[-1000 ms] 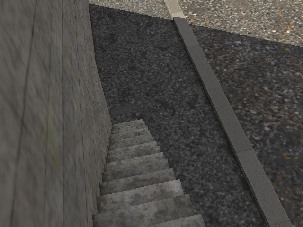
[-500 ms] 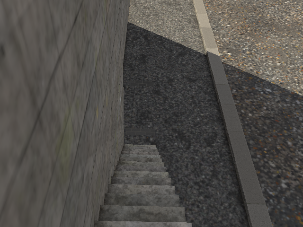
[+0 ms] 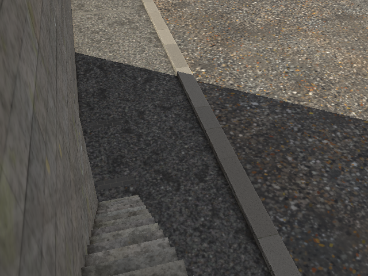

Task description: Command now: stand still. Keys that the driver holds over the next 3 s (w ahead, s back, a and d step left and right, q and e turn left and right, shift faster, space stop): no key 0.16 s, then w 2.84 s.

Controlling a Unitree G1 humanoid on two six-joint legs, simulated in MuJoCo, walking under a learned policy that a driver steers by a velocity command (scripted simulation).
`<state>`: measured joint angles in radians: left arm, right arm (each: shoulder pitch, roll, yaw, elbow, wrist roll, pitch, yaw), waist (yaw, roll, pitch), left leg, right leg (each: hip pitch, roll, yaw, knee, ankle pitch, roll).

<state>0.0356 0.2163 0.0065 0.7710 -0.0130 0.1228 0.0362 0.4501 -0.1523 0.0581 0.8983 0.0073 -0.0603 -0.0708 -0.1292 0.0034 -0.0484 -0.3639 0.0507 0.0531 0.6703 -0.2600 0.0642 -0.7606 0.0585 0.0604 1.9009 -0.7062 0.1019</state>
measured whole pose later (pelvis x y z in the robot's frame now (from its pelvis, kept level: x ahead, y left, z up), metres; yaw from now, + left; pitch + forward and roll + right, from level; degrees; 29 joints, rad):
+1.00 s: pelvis +0.12 +0.12 -0.04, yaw +0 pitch +4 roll +3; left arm 0.24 0.23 -0.06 0.82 0.07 -0.07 -0.07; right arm 0.62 -0.12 0.02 0.95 -0.12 -0.14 0.03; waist -0.05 -0.08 -0.12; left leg -0.37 -0.17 -0.04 0.88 -0.57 0.08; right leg -1.03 -0.11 0.04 1.17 0.37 0.00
